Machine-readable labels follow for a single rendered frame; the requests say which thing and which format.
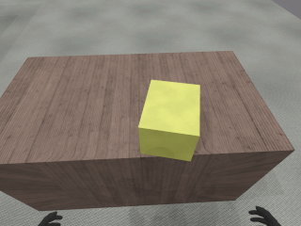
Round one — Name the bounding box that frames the pedestal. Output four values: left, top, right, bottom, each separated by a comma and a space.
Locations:
0, 51, 295, 212

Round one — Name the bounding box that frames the carton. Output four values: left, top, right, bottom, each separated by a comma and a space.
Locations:
138, 79, 200, 161

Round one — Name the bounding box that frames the robot right hand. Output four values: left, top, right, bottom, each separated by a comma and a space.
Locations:
248, 205, 281, 226

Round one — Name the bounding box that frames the robot left hand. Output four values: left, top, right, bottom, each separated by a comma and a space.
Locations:
38, 211, 63, 226

